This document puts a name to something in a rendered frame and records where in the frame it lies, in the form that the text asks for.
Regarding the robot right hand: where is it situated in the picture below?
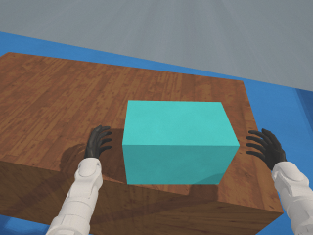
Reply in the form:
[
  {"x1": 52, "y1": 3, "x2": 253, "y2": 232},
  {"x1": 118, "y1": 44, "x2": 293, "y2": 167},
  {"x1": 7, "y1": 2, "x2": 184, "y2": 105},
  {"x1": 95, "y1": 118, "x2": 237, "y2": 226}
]
[{"x1": 246, "y1": 128, "x2": 287, "y2": 171}]

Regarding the robot left hand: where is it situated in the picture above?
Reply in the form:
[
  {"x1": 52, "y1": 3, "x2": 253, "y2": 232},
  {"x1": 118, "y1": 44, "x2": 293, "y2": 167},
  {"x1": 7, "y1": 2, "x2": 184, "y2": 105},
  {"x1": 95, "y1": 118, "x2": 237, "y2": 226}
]
[{"x1": 84, "y1": 125, "x2": 112, "y2": 159}]

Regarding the carton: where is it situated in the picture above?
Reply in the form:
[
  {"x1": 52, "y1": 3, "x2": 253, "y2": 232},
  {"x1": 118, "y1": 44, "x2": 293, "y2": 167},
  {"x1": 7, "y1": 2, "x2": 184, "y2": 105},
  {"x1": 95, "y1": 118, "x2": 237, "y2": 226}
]
[{"x1": 122, "y1": 100, "x2": 240, "y2": 185}]

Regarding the robot left forearm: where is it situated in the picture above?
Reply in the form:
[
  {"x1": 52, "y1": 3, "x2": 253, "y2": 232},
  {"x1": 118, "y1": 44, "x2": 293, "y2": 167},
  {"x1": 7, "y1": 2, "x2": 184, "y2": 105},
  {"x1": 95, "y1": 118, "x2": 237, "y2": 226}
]
[{"x1": 45, "y1": 158, "x2": 103, "y2": 235}]

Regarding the pedestal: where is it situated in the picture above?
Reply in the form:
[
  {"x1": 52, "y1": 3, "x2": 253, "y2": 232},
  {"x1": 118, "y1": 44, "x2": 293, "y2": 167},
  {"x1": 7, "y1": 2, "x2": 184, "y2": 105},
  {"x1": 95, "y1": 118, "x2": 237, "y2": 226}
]
[{"x1": 0, "y1": 52, "x2": 284, "y2": 235}]

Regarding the robot right forearm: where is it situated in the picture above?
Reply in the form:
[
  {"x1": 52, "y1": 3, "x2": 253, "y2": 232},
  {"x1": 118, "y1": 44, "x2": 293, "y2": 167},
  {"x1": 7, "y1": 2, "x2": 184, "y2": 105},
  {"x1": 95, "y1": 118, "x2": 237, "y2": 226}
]
[{"x1": 271, "y1": 162, "x2": 313, "y2": 235}]

